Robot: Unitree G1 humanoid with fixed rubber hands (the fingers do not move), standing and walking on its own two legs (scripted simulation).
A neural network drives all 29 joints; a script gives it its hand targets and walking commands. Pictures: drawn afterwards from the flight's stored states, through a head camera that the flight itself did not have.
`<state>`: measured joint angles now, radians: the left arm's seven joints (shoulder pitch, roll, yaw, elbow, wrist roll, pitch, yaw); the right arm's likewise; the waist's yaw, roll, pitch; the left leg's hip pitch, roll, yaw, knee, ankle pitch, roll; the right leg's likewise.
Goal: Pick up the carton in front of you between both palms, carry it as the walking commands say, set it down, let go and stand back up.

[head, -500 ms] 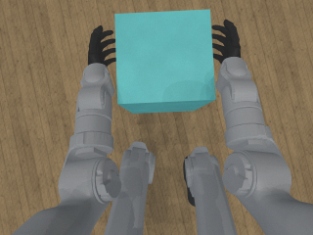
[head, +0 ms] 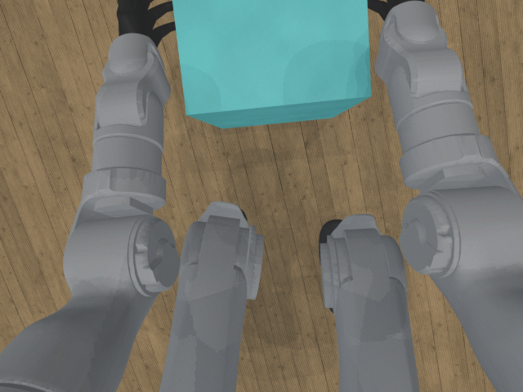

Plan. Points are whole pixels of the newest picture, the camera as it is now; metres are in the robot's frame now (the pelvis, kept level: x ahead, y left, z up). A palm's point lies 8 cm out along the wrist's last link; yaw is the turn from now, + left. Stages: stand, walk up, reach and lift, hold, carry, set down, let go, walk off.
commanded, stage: set down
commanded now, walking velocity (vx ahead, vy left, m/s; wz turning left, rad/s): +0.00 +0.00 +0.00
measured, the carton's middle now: (271, 47) +0.53 +0.06 -0.27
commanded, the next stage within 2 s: none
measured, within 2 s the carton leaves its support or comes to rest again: rests again in 0.84 s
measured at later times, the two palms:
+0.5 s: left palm (137, 33) +0.51 +0.21 -0.16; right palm out of the picture +0.56 -0.09 -0.16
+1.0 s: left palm (142, 33) +0.51 +0.21 -0.18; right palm (402, 3) +0.56 -0.10 -0.18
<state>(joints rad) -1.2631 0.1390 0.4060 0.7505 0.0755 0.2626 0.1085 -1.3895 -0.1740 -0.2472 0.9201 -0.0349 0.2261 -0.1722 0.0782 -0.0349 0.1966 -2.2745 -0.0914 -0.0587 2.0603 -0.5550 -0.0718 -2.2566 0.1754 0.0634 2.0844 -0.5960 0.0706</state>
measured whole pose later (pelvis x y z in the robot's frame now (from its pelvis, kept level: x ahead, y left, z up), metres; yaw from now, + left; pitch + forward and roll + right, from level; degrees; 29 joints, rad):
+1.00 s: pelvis +0.00 -0.01 -0.02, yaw +1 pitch +38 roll +1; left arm -1.38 0.19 0.56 0.92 0.21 0.18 -0.06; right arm -1.50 -0.20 -0.40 1.06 -0.19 0.15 0.00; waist 0.07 -0.03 0.32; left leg -2.24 -0.07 -0.04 2.15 -0.58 -0.07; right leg -2.23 0.14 0.04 2.19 -0.62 0.04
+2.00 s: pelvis +0.00 +0.00 +0.09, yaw +2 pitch +47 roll +0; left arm -1.22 0.30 0.28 0.87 -0.11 0.16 0.08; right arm -1.31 -0.34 -0.17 0.94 0.07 0.18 -0.09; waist 0.07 -0.02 0.02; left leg -2.08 -0.04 -0.02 1.75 -0.48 -0.01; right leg -2.05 0.06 0.02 1.78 -0.55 0.01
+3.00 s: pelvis +0.09 +0.01 +0.33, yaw +2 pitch +28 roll +0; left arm -0.24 0.20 0.16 0.59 0.02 0.02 -0.08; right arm -0.29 -0.17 -0.16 0.61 -0.06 0.03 0.00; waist 0.04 0.01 -0.09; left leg -0.93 -0.04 -0.04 0.72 -0.27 0.01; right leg -0.90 0.03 0.06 0.72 -0.31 0.01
